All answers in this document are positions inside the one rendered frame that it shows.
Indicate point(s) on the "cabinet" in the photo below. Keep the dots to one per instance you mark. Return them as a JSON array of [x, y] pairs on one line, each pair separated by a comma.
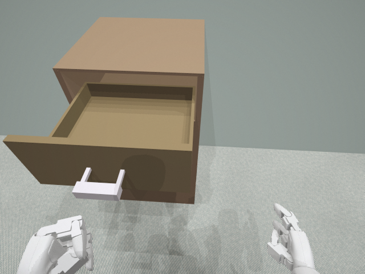
[[141, 51]]

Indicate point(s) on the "drawer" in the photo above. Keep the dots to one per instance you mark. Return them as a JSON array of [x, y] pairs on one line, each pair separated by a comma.
[[144, 129]]

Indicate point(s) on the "handle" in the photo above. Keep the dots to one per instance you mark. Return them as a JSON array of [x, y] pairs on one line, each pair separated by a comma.
[[98, 191]]

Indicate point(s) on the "robot left hand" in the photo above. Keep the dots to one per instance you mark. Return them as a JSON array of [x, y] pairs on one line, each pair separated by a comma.
[[43, 250]]

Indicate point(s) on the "robot right hand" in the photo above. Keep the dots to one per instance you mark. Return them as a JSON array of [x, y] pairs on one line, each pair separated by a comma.
[[295, 250]]

